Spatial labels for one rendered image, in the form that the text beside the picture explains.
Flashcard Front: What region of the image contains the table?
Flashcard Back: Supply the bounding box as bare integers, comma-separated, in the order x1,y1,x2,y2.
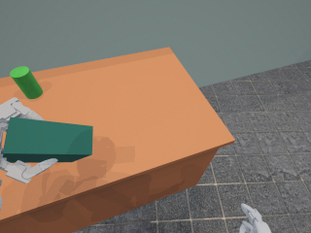
0,47,235,233

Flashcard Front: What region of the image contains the sponge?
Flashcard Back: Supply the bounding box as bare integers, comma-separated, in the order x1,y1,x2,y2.
2,117,93,163

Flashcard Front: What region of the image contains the right robot hand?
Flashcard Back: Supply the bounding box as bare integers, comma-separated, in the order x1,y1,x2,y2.
239,203,271,233

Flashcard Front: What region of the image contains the left robot hand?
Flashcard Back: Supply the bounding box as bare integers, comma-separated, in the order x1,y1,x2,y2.
0,97,58,183

